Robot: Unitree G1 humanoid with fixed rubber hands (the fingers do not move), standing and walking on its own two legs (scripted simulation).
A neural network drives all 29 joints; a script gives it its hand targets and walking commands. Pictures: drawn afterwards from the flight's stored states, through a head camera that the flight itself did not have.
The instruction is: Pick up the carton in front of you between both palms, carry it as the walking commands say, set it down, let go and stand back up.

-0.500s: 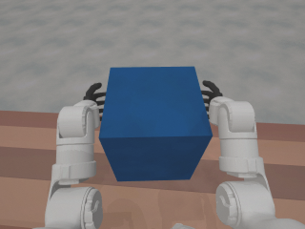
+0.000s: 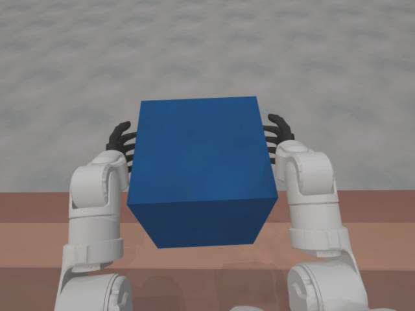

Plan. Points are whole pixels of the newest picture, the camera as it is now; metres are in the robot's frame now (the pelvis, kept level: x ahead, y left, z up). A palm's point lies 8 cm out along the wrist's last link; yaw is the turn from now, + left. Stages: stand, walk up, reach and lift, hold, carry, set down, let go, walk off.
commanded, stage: carry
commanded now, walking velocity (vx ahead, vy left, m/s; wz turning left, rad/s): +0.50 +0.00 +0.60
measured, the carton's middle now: (202, 179) +0.35 -0.02 +0.06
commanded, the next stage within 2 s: none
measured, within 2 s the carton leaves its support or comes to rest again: neither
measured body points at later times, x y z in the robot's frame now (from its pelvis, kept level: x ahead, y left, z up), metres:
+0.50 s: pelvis +0.32 -0.08 -0.13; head +0.37 -0.07 +0.32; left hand +0.60 +0.19 -0.07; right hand +0.73 -0.09 -0.07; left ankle +0.28 +0.03 -0.73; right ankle +0.34 -0.17 -0.84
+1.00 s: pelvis +0.68 -0.01 -0.21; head +0.66 -0.01 +0.24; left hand +1.05 +0.16 -0.06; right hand +1.05 -0.14 -0.07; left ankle +0.52 +0.10 -0.84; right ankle +0.78 -0.04 -0.94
